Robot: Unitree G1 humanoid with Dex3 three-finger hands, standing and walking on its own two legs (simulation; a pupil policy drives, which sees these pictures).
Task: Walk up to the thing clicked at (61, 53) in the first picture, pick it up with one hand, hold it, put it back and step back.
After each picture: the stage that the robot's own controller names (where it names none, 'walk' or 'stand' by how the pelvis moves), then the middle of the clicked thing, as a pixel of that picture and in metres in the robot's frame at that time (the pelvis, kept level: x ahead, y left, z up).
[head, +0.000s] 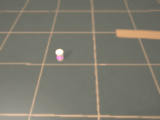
stand; (60, 55) +1.26 +0.28 -0.72
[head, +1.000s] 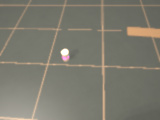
walk; (65, 55) +1.14 +0.27 -0.71
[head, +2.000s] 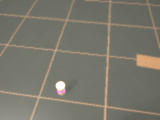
walk; (61, 88) +0.73 +0.24 -0.70
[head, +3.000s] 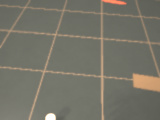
walk; out of the picture +0.48 +0.23 -0.70
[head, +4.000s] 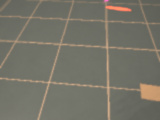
stand; out of the picture +0.41 +0.22 -0.72
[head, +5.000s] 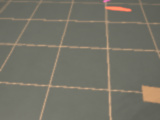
stand; out of the picture +0.37 +0.22 -0.72
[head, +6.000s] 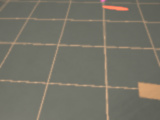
stand; out of the picture +0.41 +0.24 -0.73
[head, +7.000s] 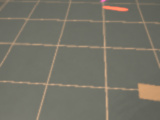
stand; out of the picture +0.40 +0.24 -0.73
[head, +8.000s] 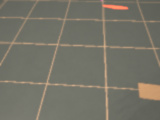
stand; out of the picture +0.39 +0.24 -0.73
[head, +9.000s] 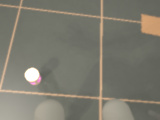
go down; (33, 77) +0.45 +0.25 -0.45
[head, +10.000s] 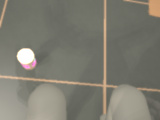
go down; (27, 59) +0.47 +0.26 -0.31
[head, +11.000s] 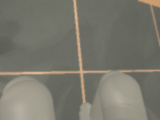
close in; out of the picture +0.45 +0.30 -0.24
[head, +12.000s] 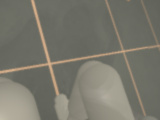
close; out of the picture +0.44 +0.32 -0.22
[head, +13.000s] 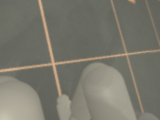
lift; out of the picture +0.43 +0.32 -0.23
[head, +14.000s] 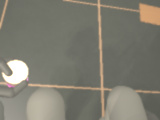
lift; (16, 77) +0.35 +0.25 -0.08
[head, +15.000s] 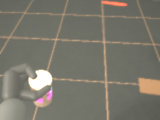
hold; (41, 89) +0.34 +0.16 +0.04
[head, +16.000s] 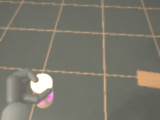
hold; (42, 91) +0.34 +0.16 -0.01
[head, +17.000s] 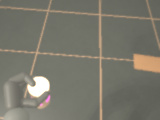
crouch; (40, 93) +0.34 +0.16 -0.06
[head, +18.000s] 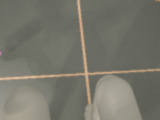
lower; out of the picture +0.48 +0.28 -0.22
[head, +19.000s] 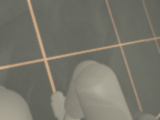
lower; out of the picture +0.52 +0.46 -0.26
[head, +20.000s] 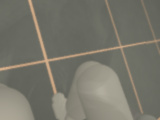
lower; out of the picture +0.52 +0.46 -0.25
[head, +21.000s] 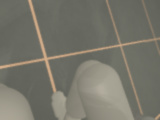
lower; out of the picture +0.53 +0.46 -0.25
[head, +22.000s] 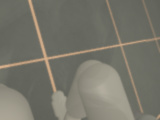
lower; out of the picture +0.53 +0.45 -0.25
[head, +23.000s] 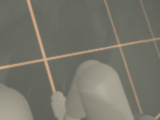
open; out of the picture +0.53 +0.45 -0.25
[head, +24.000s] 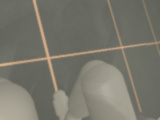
rise; out of the picture +0.54 +0.45 -0.25
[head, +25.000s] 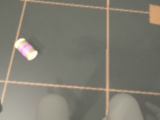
walk; (26, 49) +0.61 +0.35 -0.44
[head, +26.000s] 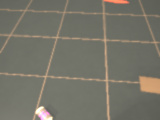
stand; (44, 115) +0.54 +0.31 -0.69
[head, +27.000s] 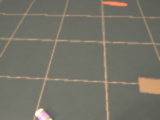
stand; (43, 117) +0.55 +0.32 -0.69
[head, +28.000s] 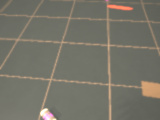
stand; (48, 117) +0.56 +0.31 -0.73
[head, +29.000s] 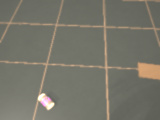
walk; (46, 101) +0.57 +0.31 -0.73
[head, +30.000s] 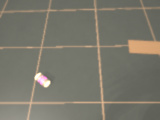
walk; (42, 80) +0.71 +0.40 -0.72
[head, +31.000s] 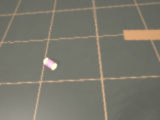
walk; (50, 63) +1.01 +0.43 -0.73
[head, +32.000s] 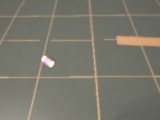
stand; (47, 61) +1.17 +0.40 -0.73
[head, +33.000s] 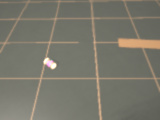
stand; (50, 63) +1.18 +0.38 -0.75
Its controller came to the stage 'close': yes
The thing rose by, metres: 0.71
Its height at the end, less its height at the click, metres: -0.02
